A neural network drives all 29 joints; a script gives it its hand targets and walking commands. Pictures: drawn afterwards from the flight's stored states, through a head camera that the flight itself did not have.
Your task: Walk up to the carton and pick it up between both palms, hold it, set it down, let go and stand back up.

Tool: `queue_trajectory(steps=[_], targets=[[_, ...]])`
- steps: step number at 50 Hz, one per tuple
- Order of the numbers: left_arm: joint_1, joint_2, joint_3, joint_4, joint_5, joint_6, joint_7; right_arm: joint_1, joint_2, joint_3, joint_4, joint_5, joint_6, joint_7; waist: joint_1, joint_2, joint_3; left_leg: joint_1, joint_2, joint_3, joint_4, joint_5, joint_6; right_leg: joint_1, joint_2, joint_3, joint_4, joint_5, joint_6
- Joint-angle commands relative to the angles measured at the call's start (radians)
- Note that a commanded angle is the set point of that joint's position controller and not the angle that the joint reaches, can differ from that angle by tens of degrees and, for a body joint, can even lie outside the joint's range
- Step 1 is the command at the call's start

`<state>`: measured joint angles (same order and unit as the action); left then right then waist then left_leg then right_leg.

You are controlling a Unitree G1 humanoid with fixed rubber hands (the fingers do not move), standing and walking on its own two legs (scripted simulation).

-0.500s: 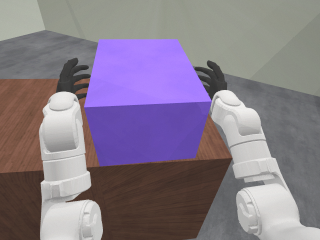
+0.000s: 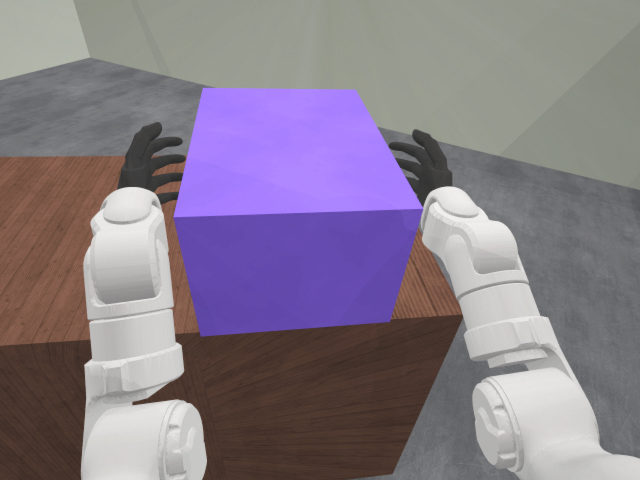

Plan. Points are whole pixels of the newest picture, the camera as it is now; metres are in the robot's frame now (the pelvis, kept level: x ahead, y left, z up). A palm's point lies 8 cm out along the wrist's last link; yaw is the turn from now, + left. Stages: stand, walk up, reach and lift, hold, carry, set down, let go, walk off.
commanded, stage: hold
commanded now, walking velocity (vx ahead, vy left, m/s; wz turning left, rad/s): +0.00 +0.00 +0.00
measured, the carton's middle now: (289, 195) +0.45 +0.01 +0.18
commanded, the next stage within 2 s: none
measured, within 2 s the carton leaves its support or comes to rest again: neither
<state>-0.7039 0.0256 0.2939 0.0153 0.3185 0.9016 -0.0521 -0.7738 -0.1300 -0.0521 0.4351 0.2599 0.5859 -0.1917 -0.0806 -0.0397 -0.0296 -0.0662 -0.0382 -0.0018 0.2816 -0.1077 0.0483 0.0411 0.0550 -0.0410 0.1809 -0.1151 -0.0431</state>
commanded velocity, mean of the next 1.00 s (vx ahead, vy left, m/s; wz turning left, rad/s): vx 0.00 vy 0.00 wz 0.00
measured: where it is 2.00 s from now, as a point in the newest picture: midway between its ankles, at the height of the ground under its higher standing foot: outside the picture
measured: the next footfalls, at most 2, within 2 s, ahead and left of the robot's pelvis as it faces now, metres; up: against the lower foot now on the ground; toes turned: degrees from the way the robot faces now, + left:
none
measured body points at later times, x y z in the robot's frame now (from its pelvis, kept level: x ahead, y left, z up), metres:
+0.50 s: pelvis +0.00 -0.01 +0.00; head -0.05 +0.01 +0.45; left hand +0.37 +0.17 +0.23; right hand +0.37 -0.16 +0.21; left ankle +0.04 +0.08 -0.75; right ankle +0.00 -0.09 -0.75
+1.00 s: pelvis +0.00 -0.01 +0.00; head -0.06 +0.02 +0.45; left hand +0.36 +0.17 +0.25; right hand +0.37 -0.16 +0.24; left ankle +0.04 +0.08 -0.75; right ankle +0.00 -0.09 -0.75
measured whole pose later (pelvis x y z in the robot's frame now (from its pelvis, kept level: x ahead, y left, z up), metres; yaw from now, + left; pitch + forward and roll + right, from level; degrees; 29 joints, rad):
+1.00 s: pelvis +0.00 -0.01 +0.00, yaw +0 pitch -6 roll -1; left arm -0.70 0.04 0.28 -0.03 0.28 0.90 -0.04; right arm -0.72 -0.11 -0.05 0.36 0.27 0.57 -0.22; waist -0.08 -0.06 -0.04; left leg -0.07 -0.03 0.00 0.27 -0.10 0.04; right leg 0.03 0.06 -0.05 0.17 -0.11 -0.05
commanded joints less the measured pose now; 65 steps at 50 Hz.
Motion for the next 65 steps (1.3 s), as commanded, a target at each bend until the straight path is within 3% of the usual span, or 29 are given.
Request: queue_trajectory(steps=[1, 3, 5, 8, 10, 12, 15, 21, 26, 30, 36, 40, 41, 43, 48, 52, 65], targets=[[-0.519, -0.429, -0.396, -0.085, -0.228, -0.097, -0.164, -0.589, 0.284, 0.187, -0.182, 0.034, -0.097, 0.083, -0.012, 0.112, -0.270, 0.063, 0.081, -0.035, -0.057, -0.029, -0.084, -0.051, -0.043, 0.002, -0.015, 0.003, 0.010], [-0.520, -0.450, -0.433, -0.154, -0.257, -0.119, -0.158, -0.634, 0.333, 0.253, -0.308, 0.059, -0.119, 0.070, -0.012, 0.092, -0.411, 0.171, 0.071, -0.042, 0.004, 0.209, -0.077, -0.007, -0.041, 0.011, 0.002, 0.204, 0.026], [-0.547, -0.445, -0.454, -0.196, -0.258, -0.128, -0.153, -0.651, 0.356, 0.287, -0.336, 0.075, -0.116, 0.055, -0.010, 0.095, -0.469, 0.233, 0.068, -0.054, 0.040, 0.333, -0.073, -0.007, -0.040, 0.023, 0.008, 0.294, 0.028], [-0.490, -0.425, -0.439, -0.142, -0.243, -0.124, -0.160, -0.598, 0.349, 0.295, -0.306, 0.064, -0.111, 0.047, -0.003, 0.060, -0.404, 0.210, 0.068, -0.051, 0.027, 0.267, -0.066, -0.031, -0.056, 0.018, -0.006, 0.246, 0.035], [-0.462, -0.428, -0.440, -0.195, -0.242, -0.118, -0.157, -0.590, 0.360, 0.312, -0.377, 0.078, -0.117, 0.041, 0.000, 0.040, -0.433, 0.224, 0.064, -0.049, 0.026, 0.299, -0.061, 0.003, -0.053, 0.023, -0.004, 0.291, 0.039], [-0.448, -0.408, -0.418, -0.178, -0.239, -0.113, -0.163, -0.592, 0.353, 0.318, -0.395, 0.087, -0.114, 0.034, 0.011, 0.022, -0.400, 0.202, 0.060, -0.048, 0.016, 0.287, -0.052, 0.018, -0.057, 0.027, -0.002, 0.314, 0.047], [-0.449, -0.392, -0.392, -0.120, -0.217, -0.101, -0.168, -0.576, 0.352, 0.294, -0.327, 0.067, -0.107, 0.034, 0.018, 0.027, -0.316, 0.148, 0.059, -0.036, -0.015, 0.129, -0.049, -0.017, -0.065, 0.023, -0.018, 0.164, 0.046], [-0.466, -0.396, -0.384, -0.095, -0.222, -0.110, -0.166, -0.567, 0.361, 0.267, -0.290, 0.045, -0.111, 0.043, 0.013, 0.053, -0.276, 0.111, 0.056, -0.026, -0.026, 0.066, -0.047, -0.028, -0.066, 0.019, -0.020, 0.112, 0.045], [-0.480, -0.389, -0.399, -0.121, -0.224, -0.124, -0.162, -0.566, 0.365, 0.268, -0.297, 0.051, -0.116, 0.036, 0.006, 0.075, -0.312, 0.114, 0.048, -0.026, -0.012, 0.091, -0.044, -0.016, -0.069, 0.026, -0.008, 0.152, 0.048], [-0.443, -0.369, -0.384, -0.114, -0.223, -0.122, -0.173, -0.541, 0.368, 0.280, -0.331, 0.059, -0.110, 0.021, 0.006, 0.047, -0.322, 0.115, 0.043, -0.027, -0.012, 0.121, -0.025, 0.017, -0.080, 0.033, 0.000, 0.234, 0.063], [-0.433, -0.379, -0.389, -0.153, -0.221, -0.128, -0.174, -0.514, 0.370, 0.291, -0.358, 0.058, -0.113, 0.018, 0.008, 0.062, -0.338, 0.132, 0.046, -0.031, -0.013, 0.138, -0.042, 0.007, -0.068, 0.026, -0.005, 0.226, 0.055], [-0.426, -0.378, -0.412, -0.153, -0.224, -0.126, -0.162, -0.506, 0.347, 0.274, -0.345, 0.046, -0.120, 0.029, 0.006, 0.080, -0.299, 0.137, 0.056, -0.030, -0.013, 0.109, -0.055, -0.023, -0.059, 0.010, -0.014, 0.144, 0.043], [-0.508, -0.389, -0.452, -0.220, -0.245, -0.100, -0.143, -0.671, 0.360, 0.287, -0.452, 0.049, -0.121, 0.022, -0.007, 0.027, -0.431, 0.185, 0.040, -0.034, -0.004, 0.148, -0.026, 0.009, -0.051, 0.006, -0.025, 0.191, 0.047], [-0.498, -0.394, -0.456, -0.221, -0.252, -0.072, -0.130, -0.640, 0.366, 0.300, -0.433, 0.066, -0.100, 0.018, -0.006, 0.039, -0.400, 0.178, 0.044, -0.035, -0.006, 0.168, -0.025, 0.000, -0.057, 0.011, -0.018, 0.212, 0.053], [-0.504, -0.386, -0.394, -0.138, -0.215, -0.033, -0.131, -0.619, 0.327, 0.242, -0.312, 0.078, -0.061, 0.028, 0.005, 0.069, -0.290, 0.115, 0.053, -0.028, -0.042, 0.039, -0.039, -0.011, -0.059, 0.009, -0.031, 0.092, 0.042], [-0.518, -0.391, -0.368, -0.110, -0.199, -0.025, -0.141, -0.627, 0.303, 0.212, -0.260, 0.090, -0.044, 0.033, 0.002, 0.081, -0.273, 0.096, 0.059, -0.031, -0.048, 0.029, -0.049, 0.003, -0.060, 0.015, -0.031, 0.089, 0.032], [-0.492, -0.399, -0.408, -0.232, -0.206, -0.012, -0.165, -0.609, 0.270, 0.212, -0.327, 0.109, -0.025, 0.043, -0.018, 0.094, -0.326, 0.172, 0.074, -0.062, -0.024, 0.193, -0.083, 0.022, -0.051, 0.026, -0.038, 0.187, 0.008]])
